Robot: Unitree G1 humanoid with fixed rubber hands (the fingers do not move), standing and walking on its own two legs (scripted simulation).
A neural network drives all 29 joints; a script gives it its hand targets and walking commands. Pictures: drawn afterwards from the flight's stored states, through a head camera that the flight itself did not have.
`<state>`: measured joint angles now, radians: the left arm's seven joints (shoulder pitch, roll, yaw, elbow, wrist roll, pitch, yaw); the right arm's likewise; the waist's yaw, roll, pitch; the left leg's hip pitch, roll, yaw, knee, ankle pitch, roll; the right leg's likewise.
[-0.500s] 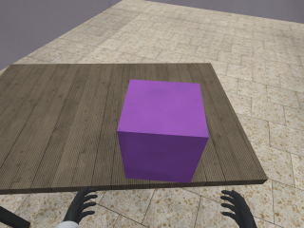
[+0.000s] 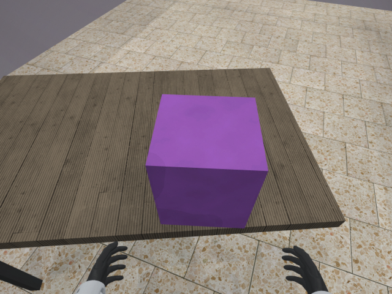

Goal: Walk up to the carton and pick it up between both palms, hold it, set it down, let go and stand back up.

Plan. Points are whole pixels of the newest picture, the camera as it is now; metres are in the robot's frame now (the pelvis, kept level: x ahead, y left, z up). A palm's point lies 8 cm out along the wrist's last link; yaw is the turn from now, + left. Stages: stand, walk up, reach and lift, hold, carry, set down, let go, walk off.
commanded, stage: let go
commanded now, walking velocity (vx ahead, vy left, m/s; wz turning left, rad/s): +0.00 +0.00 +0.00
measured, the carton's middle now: (205, 164) +0.39 +0.01 +0.02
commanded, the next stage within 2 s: stand in 0.40 s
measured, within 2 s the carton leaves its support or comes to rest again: neither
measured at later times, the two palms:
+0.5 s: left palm (96, 275) +0.16 +0.23 -0.08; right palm (320, 288) +0.16 -0.23 -0.09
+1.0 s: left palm out of the picture +0.08 +0.29 -0.12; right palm out of the picture +0.08 -0.29 -0.11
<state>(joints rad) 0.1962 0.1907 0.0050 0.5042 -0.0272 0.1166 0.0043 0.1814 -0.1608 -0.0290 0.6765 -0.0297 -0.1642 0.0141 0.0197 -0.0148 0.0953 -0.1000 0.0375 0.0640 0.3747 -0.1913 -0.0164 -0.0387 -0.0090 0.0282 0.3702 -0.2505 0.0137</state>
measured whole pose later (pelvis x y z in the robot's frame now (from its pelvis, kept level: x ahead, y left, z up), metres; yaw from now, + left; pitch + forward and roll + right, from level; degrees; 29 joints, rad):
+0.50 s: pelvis +0.01 +0.00 +0.00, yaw +0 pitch -4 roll +0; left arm 0.19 0.20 0.01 0.55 0.02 0.08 0.00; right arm 0.16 -0.20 -0.02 0.79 -0.03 -0.17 0.01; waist 0.01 -0.02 0.04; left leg -0.13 0.04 0.06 0.44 -0.23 -0.01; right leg -0.06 -0.01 0.02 0.41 -0.28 0.02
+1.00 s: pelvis +0.00 +0.01 -0.01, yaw +1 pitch -4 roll +0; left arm 0.21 0.34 0.01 0.88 0.03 -0.01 0.00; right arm 0.18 -0.33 -0.03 0.96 -0.03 -0.02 0.01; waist 0.00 -0.02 0.04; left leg -0.19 0.04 0.05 0.50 -0.25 -0.01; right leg -0.11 -0.02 0.01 0.48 -0.30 0.02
